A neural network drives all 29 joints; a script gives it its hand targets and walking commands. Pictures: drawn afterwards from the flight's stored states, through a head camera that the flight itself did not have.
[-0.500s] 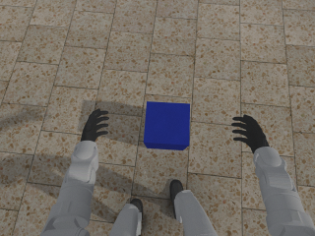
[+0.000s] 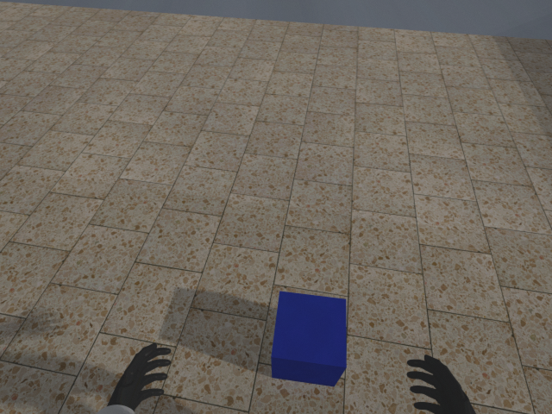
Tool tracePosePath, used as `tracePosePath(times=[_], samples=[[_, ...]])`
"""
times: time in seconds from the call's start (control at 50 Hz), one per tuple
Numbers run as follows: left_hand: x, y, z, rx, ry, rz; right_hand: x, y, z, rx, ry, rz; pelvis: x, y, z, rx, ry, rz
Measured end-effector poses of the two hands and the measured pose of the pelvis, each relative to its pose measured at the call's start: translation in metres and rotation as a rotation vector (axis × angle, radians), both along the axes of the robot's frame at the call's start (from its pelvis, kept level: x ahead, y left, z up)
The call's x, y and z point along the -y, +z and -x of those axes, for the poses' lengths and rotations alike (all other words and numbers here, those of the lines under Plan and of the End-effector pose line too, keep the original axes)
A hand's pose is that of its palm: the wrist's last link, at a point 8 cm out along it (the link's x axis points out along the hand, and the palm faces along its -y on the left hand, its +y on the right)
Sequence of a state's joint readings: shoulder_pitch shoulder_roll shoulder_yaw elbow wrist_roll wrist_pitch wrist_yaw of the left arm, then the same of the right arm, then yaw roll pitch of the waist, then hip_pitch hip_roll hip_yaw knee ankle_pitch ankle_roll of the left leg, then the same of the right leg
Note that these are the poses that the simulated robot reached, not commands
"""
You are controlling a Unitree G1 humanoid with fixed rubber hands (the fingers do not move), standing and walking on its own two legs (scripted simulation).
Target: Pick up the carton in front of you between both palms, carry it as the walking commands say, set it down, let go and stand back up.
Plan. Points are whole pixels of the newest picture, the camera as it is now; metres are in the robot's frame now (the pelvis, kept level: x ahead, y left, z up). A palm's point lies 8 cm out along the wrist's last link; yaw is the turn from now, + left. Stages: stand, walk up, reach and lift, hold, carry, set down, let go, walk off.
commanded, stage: let go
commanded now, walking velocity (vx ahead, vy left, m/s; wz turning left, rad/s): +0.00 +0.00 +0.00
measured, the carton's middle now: (307, 339) +0.44 -0.09 -0.65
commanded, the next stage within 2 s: stand in 0.42 s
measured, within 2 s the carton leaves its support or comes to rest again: neither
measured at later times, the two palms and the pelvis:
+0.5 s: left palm (111, 410) +0.16 +0.25 -0.08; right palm (471, 408) +0.17 -0.26 -0.07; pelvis +0.01 +0.01 -0.01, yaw +0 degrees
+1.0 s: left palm out of the picture +0.14 +0.28 -0.09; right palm out of the picture +0.16 -0.30 -0.10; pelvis +0.02 -0.01 -0.01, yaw +2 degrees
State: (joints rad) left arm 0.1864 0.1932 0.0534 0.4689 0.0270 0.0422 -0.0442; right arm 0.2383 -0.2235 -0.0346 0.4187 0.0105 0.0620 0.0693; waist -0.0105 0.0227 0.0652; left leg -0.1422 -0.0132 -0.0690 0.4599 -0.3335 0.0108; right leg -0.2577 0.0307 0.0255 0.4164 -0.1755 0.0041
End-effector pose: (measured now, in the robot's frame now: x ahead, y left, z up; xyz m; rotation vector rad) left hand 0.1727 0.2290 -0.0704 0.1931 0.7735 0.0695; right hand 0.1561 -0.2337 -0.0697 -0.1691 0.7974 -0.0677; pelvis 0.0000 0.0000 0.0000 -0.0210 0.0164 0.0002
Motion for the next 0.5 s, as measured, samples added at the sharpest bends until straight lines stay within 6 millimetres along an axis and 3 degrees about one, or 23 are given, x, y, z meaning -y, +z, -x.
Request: tracePosePath(times=[0.12, 0.28, 0.44, 0.5], samples=[[-0.011, 0.005, 0.008, -0.014, 0.012, 0.006, -0.008, 0.001, -0.01, 0.002, 0.008, -0.001, -0.007, 0.0, -0.005, 0.054, 0.002, 0.006], [-0.01, 0.006, 0.001, -0.016, 0.007, 0.015, -0.01, 0.001, -0.014, -0.004, 0.0, 0.004, -0.01, 0.0, -0.01, 0.07, 0.001, 0.008], [-0.008, -0.002, 0.001, -0.013, 0.009, -0.015, 0.008, 0.005, -0.013, -0.013, -0.04, 0.079, -0.007, -0.003, -0.011, 0.049, -0.007, 0.003], [-0.022, -0.009, 0.008, -0.052, 0.015, -0.082, 0.022, 0.0, -0.011, -0.007, -0.039, 0.127, -0.005, -0.005, -0.01, 0.031, 0.0, -0.004]])
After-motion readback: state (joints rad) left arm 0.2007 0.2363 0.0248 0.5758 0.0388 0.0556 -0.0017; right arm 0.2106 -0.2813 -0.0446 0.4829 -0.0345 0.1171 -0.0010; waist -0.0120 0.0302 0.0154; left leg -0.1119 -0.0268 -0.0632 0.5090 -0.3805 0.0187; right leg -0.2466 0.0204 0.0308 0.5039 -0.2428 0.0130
